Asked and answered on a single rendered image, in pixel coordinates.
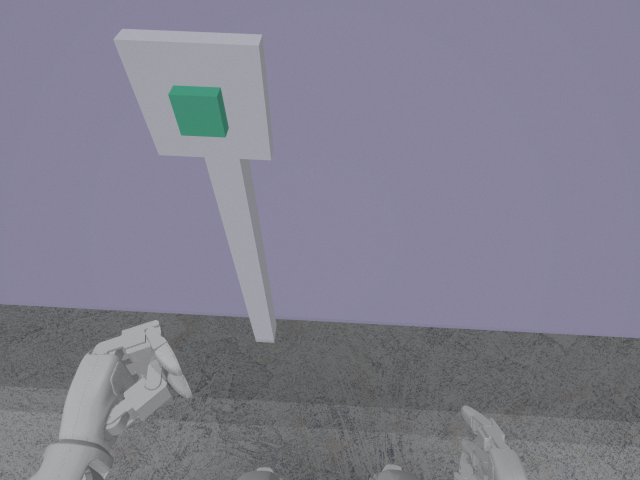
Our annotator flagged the button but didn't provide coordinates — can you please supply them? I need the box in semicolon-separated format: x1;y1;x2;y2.
168;85;229;137

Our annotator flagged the right robot shin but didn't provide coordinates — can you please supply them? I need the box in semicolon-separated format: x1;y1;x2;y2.
381;464;402;472

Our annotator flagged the robot right hand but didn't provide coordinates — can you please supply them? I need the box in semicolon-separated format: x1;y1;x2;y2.
454;405;528;480

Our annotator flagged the robot left forearm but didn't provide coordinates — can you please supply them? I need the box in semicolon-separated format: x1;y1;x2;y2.
29;440;113;480

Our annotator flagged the robot left hand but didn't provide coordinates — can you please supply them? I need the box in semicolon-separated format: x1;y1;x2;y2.
58;320;193;451

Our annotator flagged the panel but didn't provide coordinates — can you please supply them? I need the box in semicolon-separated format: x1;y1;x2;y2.
113;29;277;343

